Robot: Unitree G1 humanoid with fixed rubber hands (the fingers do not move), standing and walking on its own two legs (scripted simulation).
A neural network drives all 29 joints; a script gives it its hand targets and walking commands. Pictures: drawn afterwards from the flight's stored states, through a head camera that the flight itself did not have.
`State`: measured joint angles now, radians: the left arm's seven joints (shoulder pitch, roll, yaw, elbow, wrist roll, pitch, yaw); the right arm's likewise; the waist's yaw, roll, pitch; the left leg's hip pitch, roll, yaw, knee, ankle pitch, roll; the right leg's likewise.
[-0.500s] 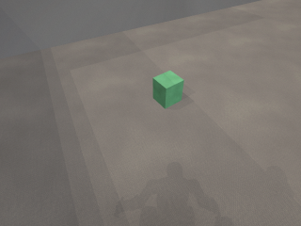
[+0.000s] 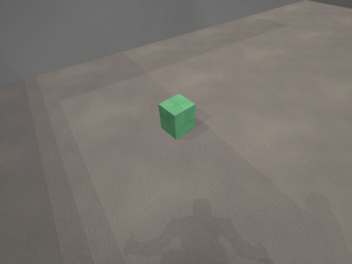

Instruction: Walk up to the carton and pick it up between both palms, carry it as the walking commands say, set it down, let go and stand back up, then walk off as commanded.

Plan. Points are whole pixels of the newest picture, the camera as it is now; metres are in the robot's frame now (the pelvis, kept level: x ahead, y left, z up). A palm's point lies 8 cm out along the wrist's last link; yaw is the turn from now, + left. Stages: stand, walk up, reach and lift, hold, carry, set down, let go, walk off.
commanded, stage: walk up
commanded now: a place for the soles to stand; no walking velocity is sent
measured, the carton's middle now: (177, 116) +1.38 +0.04 -0.63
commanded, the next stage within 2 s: none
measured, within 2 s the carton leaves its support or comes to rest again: neither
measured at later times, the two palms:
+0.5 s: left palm (50, 237) +0.25 +0.36 -0.10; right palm (304, 215) +0.27 -0.29 -0.06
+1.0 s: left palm (97, 144) +0.54 +0.30 -0.06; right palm (285, 178) +0.42 -0.31 -0.11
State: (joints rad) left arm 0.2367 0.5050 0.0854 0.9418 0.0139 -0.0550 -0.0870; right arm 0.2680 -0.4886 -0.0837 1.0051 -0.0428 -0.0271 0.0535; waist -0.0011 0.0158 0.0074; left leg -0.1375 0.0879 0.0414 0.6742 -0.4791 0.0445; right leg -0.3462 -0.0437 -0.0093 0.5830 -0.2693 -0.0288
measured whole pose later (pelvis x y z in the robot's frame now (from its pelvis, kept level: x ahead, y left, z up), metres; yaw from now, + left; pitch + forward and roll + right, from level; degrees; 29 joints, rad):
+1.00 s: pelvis +0.41 +0.00 +0.01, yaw -5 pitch -4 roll +1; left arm 0.21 0.41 0.03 0.77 -0.01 -0.08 -0.04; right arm 0.33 -0.42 -0.03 0.85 0.00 -0.05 0.05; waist -0.01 0.03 0.11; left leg -0.38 -0.02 -0.07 1.09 -0.37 0.05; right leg -0.26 0.02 -0.06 0.52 -0.20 -0.07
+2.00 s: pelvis +0.77 +0.02 +0.01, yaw -5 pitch -4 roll +1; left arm 0.27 0.42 0.04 0.75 0.00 -0.06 -0.04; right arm 0.35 -0.44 -0.03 0.81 0.01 -0.05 0.03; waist 0.01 0.04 0.11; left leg -0.37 -0.03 -0.04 1.06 -0.45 0.05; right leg -0.29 0.00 -0.04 0.56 -0.21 -0.05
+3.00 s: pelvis +0.83 +0.00 +0.01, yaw -5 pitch -3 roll -1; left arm 0.13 0.38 -0.01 1.06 0.00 -0.01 -0.02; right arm 0.14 -0.40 0.01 1.13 -0.01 -0.01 0.02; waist -0.01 0.03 0.04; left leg -0.24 0.06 0.00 0.42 -0.12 -0.04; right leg -0.14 0.00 0.03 0.45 -0.25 0.02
